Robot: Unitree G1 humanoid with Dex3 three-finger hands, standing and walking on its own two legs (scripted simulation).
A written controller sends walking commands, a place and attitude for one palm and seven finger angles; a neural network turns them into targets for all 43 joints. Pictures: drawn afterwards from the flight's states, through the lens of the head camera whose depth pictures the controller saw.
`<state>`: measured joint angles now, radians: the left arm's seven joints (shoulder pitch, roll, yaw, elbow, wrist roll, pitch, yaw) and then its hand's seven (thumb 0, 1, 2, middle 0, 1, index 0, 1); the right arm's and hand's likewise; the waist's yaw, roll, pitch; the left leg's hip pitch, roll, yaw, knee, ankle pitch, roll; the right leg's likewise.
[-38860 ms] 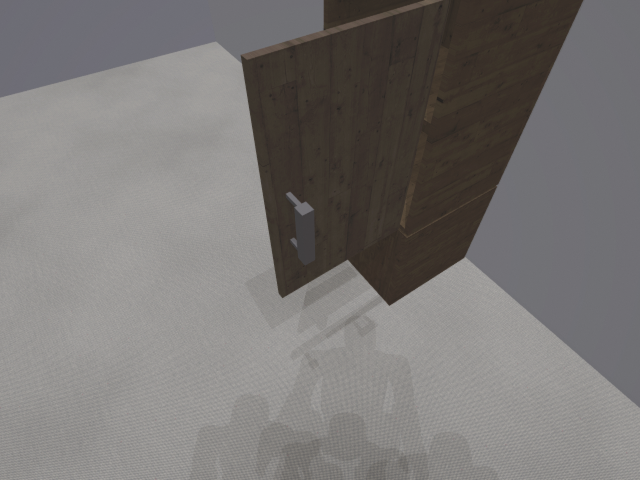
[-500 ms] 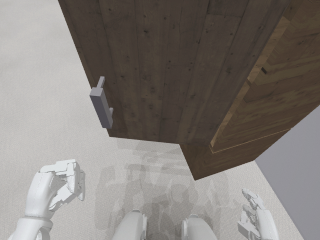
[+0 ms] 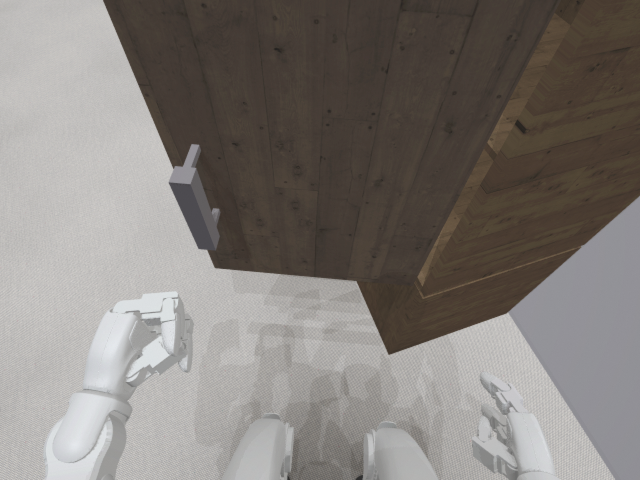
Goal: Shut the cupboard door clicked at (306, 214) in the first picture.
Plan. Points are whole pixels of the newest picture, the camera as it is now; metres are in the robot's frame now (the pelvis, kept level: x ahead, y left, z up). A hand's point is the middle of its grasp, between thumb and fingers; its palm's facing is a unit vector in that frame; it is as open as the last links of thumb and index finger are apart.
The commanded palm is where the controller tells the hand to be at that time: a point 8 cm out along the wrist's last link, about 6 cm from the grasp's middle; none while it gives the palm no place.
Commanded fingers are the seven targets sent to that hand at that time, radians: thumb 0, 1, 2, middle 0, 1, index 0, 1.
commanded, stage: bring the fist close to the handle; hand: left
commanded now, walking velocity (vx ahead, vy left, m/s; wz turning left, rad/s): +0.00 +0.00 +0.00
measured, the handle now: (201, 199) +0.46 +0.20 +0.04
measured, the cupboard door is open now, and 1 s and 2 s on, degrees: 66 66 55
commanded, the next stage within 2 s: push the door shut along its arc in 1.10 s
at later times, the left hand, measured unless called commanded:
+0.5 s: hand (206, 282) +0.33 +0.16 +0.05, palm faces -0.04 -1.00 -0.04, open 3.1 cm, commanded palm +0.32 +0.21 +0.05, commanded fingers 0.00 0.90 0.90 -1.30 -1.50 -1.30 -1.50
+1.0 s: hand (204, 268) +0.36 +0.17 +0.04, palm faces -0.01 -1.00 -0.03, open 3.1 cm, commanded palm +0.34 +0.21 +0.04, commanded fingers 0.00 0.90 0.90 -1.30 -1.50 -1.30 -1.50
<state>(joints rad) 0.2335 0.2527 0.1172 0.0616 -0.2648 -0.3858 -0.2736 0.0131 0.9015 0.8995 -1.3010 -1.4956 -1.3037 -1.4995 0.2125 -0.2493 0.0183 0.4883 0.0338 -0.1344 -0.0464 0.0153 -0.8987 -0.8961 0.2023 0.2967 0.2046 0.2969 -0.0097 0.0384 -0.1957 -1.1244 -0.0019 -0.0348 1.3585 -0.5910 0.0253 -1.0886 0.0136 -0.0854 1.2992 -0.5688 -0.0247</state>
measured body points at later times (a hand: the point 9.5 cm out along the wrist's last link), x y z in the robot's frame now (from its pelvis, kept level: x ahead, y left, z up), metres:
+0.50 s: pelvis +0.01 +0.00 +0.01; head +0.10 +0.01 +0.45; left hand +0.33 +0.21 +0.05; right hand +0.16 -0.25 -0.09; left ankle +0.03 +0.10 -0.61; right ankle +0.03 -0.11 -0.61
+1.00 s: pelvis +0.01 +0.00 +0.01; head +0.11 +0.00 +0.45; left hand +0.35 +0.22 +0.04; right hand +0.14 -0.26 -0.09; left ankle +0.03 +0.10 -0.61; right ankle +0.03 -0.11 -0.61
